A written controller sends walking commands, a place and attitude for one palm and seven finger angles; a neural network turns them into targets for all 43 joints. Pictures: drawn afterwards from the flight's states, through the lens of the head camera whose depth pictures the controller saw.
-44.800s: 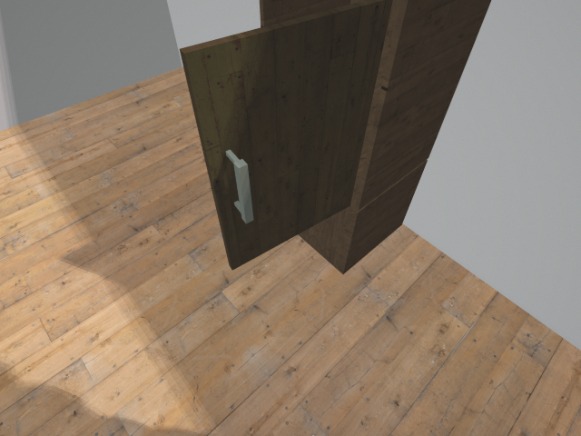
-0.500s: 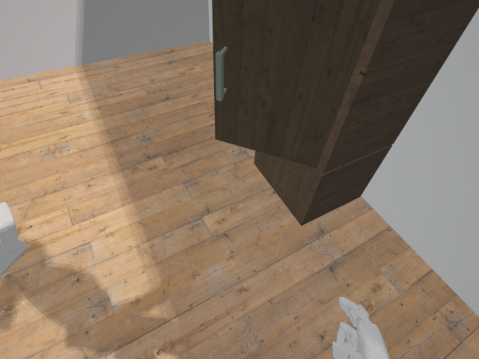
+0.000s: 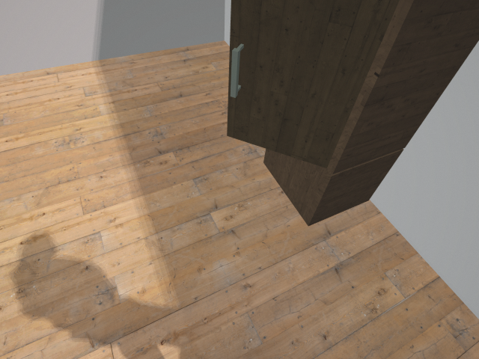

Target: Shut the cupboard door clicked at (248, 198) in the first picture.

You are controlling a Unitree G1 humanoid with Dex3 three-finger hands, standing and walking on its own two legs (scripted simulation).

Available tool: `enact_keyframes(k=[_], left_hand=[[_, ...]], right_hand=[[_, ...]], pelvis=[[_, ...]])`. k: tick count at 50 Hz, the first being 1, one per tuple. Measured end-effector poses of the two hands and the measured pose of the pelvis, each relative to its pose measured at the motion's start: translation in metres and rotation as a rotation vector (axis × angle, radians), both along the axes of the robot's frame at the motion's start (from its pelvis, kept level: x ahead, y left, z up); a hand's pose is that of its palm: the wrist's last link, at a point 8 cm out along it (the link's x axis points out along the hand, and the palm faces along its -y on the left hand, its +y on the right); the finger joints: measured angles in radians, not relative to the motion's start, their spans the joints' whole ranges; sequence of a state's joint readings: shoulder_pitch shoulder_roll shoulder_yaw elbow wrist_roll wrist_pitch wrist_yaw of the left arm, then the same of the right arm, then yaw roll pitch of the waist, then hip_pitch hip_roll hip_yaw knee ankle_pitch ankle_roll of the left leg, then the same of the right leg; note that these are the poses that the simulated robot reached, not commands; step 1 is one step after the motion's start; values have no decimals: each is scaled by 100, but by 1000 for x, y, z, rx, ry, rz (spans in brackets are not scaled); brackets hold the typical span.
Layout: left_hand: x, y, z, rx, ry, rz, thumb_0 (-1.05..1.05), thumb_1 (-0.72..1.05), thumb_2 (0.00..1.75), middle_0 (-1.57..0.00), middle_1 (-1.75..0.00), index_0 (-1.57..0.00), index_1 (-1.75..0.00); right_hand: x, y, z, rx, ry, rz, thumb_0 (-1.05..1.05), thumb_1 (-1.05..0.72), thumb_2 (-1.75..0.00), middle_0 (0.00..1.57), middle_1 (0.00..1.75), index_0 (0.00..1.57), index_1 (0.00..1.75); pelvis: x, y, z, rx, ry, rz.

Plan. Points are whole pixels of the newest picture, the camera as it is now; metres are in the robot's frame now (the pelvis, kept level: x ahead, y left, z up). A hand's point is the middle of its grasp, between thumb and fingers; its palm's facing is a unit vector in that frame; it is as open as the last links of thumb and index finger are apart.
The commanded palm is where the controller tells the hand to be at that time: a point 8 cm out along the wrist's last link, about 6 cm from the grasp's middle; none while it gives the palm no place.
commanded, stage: let the arm hang, fingers relaxed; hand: left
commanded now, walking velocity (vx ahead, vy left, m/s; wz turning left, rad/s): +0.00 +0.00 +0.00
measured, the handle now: (237, 71) +0.94 +0.04 -0.02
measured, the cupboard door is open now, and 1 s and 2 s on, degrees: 42 42 42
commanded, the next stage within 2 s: look to check the result in 0.76 s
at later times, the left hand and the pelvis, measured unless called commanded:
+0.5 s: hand out of the picture -0.03 +0.18 -0.17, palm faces -0.01 -0.98 -0.17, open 7.4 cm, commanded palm none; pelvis +0.00 +0.02 +0.01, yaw -2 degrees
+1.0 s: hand out of the picture +0.00 +0.19 -0.17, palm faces -0.02 -0.98 -0.20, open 7.4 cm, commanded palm none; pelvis +0.01 +0.02 +0.01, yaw -2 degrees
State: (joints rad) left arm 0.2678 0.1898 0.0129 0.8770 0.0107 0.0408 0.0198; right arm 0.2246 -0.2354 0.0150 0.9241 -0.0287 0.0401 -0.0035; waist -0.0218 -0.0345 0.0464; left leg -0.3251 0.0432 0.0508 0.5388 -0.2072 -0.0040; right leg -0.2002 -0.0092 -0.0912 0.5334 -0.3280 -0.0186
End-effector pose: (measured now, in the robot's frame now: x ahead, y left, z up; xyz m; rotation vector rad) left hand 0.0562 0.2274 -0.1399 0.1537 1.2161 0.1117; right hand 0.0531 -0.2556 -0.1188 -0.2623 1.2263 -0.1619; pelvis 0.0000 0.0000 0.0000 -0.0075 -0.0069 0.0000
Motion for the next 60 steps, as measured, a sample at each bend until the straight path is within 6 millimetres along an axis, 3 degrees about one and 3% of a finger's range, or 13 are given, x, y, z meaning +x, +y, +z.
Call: enact_keyframes(k=[4, 8, 15, 23, 34, 51, 60], left_hand=[[-42, 12, -2, 14, 126, 21, -2, 99, 90, -21, -30, -21, -30], [-75, 20, 2, 35, 230, 31, -1, 95, 90, -20, -30, -21, -30], [-99, 21, 9, 45, 305, 41, 0, 92, 90, -20, -30, -20, -30], [-88, 8, 5, 10, 267, 33, 0, 91, 90, -20, -30, -20, -30], [-65, -7, -2, -36, 208, 16, 0, 90, 90, -20, -30, -20, -30], [-60, 17, 6, 28, 222, 17, 0, 90, 90, -20, -30, -20, -30], [-47, 24, 8, 47, 205, 7, 0, 90, 90, -20, -30, -20, -30]], right_hand=[[-41, 14, -6, 29, 130, -43, 1, -91, -90, 20, 30, 20, 30], [-68, 31, -13, 71, 192, -88, 1, -91, -90, 20, 30, 20, 30], [-90, 58, -21, 134, 233, -133, 1, -91, -90, 20, 30, 20, 30], [-91, 74, -24, 161, 218, -153, 0, -91, -90, 20, 30, 20, 30], [-83, 72, -21, 141, 187, -163, 0, -91, -90, 20, 30, 20, 30], [-70, 56, -19, 114, 179, -152, 0, -91, -90, 20, 30, 20, 30], [-54, 42, -17, 92, 158, -136, 0, -91, -90, 20, 30, 20, 30]], pelvis=[[-1, 1, 4, -10, -2, -2], [-1, 5, 7, -10, -9, -13], [-1, 13, 9, -4, -14, -29], [-1, 18, 9, 3, -16, -39], [3, 19, 9, 5, -13, -42], [9, 18, 10, 5, -16, -43], [12, 15, 11, 5, -17, -43]])
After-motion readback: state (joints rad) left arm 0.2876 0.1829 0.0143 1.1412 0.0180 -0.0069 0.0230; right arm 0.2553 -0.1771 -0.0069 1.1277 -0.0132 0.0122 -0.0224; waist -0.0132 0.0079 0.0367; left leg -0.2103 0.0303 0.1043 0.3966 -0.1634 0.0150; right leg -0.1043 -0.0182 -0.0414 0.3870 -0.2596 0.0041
